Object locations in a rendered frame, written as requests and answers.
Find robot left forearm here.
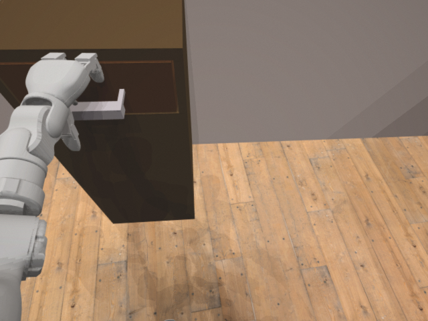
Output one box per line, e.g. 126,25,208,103
0,92,69,217

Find robot left upper arm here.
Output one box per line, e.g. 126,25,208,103
0,214,47,321

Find drawer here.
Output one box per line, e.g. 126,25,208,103
0,60,177,113

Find cabinet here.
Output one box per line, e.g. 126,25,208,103
0,0,195,224

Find handle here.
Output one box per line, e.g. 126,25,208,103
70,89,125,120

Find robot left hand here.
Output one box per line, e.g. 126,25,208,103
25,53,104,151

